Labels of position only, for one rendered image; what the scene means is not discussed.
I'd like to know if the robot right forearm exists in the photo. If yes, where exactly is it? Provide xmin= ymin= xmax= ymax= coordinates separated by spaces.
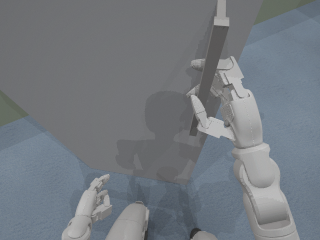
xmin=231 ymin=142 xmax=300 ymax=240

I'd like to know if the right robot hand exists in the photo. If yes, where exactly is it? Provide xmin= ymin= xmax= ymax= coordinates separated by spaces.
xmin=186 ymin=56 xmax=263 ymax=149

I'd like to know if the fridge door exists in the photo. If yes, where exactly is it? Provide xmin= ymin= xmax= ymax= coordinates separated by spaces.
xmin=0 ymin=0 xmax=263 ymax=185

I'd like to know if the right robot foot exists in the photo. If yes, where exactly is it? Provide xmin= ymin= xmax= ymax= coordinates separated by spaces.
xmin=190 ymin=228 xmax=201 ymax=240

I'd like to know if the left robot hand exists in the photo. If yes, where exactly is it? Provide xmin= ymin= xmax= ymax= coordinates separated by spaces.
xmin=74 ymin=174 xmax=112 ymax=224

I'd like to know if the handle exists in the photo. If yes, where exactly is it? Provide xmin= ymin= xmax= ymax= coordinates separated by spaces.
xmin=189 ymin=0 xmax=230 ymax=137

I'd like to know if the robot left forearm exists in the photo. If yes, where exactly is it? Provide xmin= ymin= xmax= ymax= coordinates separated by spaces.
xmin=61 ymin=215 xmax=92 ymax=240

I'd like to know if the left robot shin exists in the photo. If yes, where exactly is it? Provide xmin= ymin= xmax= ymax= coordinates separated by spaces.
xmin=135 ymin=201 xmax=145 ymax=240

